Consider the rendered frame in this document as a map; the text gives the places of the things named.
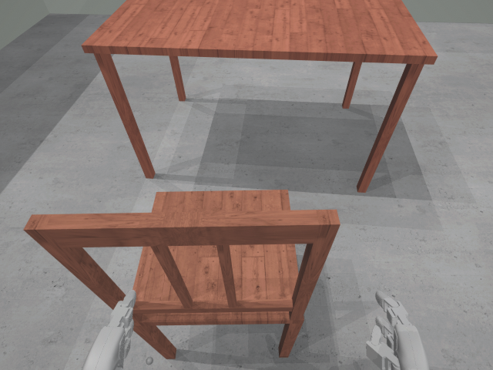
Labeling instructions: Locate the right robot hand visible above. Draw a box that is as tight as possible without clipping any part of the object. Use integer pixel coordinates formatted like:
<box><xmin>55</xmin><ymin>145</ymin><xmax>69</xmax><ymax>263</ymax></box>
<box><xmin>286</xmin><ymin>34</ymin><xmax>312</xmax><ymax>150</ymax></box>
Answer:
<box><xmin>366</xmin><ymin>291</ymin><xmax>430</xmax><ymax>370</ymax></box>

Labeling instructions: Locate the chair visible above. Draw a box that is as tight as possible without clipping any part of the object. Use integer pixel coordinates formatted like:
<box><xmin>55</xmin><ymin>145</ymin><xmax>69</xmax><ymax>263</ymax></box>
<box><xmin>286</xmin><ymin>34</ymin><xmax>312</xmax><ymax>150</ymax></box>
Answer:
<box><xmin>24</xmin><ymin>190</ymin><xmax>340</xmax><ymax>359</ymax></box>

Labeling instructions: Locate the left robot hand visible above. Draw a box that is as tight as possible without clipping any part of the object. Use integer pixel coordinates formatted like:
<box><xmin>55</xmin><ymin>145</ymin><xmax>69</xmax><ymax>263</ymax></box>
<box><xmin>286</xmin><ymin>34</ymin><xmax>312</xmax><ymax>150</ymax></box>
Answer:
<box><xmin>82</xmin><ymin>290</ymin><xmax>136</xmax><ymax>370</ymax></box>

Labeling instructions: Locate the table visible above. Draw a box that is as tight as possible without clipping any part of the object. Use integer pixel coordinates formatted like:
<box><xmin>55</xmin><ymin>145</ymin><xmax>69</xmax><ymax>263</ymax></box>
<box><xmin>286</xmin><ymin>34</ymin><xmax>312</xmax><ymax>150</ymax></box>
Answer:
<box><xmin>82</xmin><ymin>0</ymin><xmax>438</xmax><ymax>193</ymax></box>

